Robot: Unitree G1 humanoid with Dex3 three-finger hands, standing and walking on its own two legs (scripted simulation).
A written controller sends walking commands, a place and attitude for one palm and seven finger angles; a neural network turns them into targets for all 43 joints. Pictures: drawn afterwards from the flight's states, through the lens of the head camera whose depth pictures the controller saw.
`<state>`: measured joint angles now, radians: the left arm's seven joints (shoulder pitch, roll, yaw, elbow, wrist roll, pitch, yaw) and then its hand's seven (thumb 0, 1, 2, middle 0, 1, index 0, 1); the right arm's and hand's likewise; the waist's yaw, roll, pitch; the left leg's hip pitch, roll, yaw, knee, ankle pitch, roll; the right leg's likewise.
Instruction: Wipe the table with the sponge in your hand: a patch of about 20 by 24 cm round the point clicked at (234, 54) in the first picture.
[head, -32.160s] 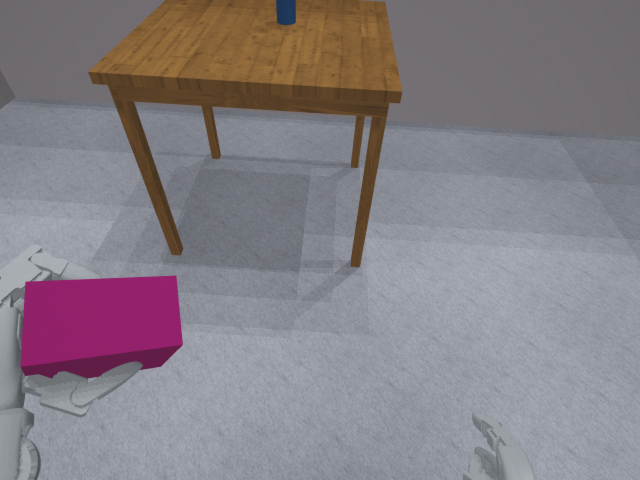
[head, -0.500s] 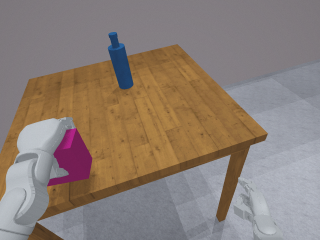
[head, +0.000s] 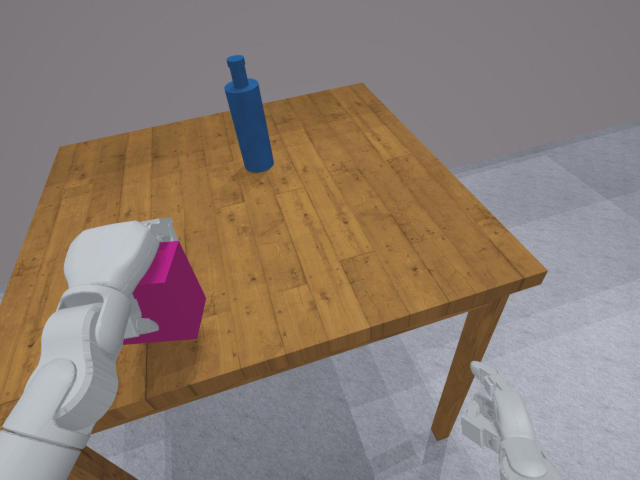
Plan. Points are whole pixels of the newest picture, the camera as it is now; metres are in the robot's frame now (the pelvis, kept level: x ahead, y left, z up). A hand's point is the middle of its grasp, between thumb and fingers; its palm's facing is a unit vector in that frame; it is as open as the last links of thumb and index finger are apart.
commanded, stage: move the sponge above the wiping area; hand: left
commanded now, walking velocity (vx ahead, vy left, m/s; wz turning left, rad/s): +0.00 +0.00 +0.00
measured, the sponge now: (152, 303) +0.27 +0.27 +0.09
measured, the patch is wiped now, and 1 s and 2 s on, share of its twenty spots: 0.00 0.00 0.00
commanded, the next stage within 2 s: none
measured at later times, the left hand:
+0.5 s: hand (152, 261) +0.30 +0.27 +0.15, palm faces +0.16 -0.04 -0.99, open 10.3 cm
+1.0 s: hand (132, 254) +0.30 +0.30 +0.14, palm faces +0.15 -0.01 -0.99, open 10.3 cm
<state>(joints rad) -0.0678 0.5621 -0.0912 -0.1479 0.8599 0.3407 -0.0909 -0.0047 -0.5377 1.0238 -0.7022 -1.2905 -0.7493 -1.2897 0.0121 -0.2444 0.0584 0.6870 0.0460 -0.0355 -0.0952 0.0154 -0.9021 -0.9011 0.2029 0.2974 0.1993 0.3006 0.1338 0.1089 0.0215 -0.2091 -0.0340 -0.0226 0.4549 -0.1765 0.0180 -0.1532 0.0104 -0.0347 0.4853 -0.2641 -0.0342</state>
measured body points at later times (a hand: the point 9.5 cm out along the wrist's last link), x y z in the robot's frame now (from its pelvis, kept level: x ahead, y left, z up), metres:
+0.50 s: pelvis +0.01 -0.01 +0.00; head -0.01 -0.05 +0.45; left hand +0.28 +0.26 +0.20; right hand +0.27 -0.19 -0.08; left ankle +0.05 +0.11 -0.74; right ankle +0.00 -0.10 -0.74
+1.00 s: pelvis +0.02 -0.02 +0.00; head +0.00 -0.06 +0.45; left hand +0.29 +0.29 +0.20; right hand +0.24 -0.24 -0.09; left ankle +0.05 +0.11 -0.74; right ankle +0.00 -0.10 -0.74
